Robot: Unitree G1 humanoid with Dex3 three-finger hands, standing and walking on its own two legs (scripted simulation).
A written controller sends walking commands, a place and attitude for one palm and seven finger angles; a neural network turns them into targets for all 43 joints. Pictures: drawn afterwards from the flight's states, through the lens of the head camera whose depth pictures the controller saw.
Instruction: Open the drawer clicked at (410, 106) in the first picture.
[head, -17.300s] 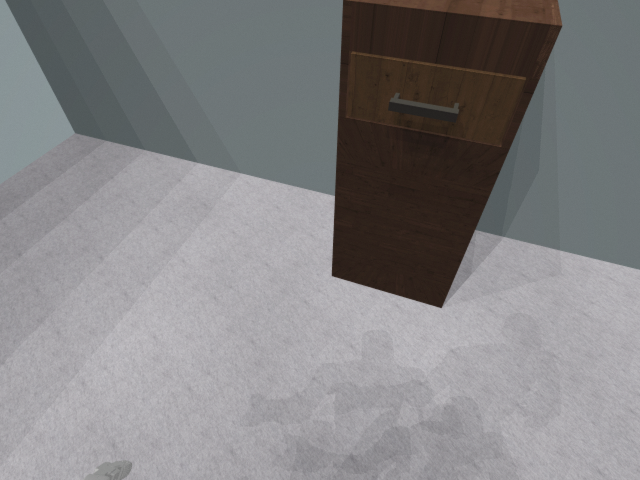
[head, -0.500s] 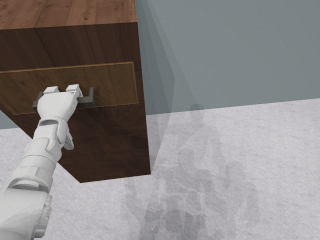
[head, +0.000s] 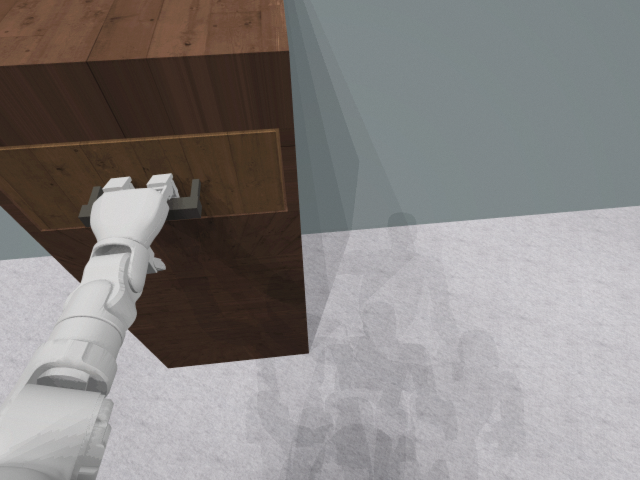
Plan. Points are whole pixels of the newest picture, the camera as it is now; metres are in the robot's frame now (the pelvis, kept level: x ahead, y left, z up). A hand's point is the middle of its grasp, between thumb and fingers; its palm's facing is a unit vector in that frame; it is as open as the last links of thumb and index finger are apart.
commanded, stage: close the thumb around the handle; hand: left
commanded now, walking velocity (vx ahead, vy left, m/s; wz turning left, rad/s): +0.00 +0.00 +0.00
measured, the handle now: (144, 200) +0.48 +0.26 +0.05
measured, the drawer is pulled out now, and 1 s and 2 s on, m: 0.00 0.02 0.07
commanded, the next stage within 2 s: pull the drawer open in 0.36 s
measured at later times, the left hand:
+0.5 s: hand (147, 238) +0.43 +0.25 +0.03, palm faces -0.05 -0.03 -1.00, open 5.6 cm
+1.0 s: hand (146, 250) +0.41 +0.25 +0.03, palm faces -0.01 -0.05 -1.00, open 5.6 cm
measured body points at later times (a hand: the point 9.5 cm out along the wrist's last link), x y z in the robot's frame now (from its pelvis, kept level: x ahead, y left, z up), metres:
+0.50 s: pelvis +0.00 -0.01 +0.00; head +0.07 -0.01 +0.45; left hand +0.42 +0.25 +0.08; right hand +0.06 -0.28 -0.13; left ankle -0.01 +0.09 -0.71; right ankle -0.03 -0.13 -0.71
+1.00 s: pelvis +0.02 +0.01 +0.00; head +0.08 +0.00 +0.45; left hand +0.40 +0.25 +0.08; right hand +0.12 -0.26 -0.12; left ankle -0.01 +0.09 -0.71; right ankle -0.03 -0.13 -0.71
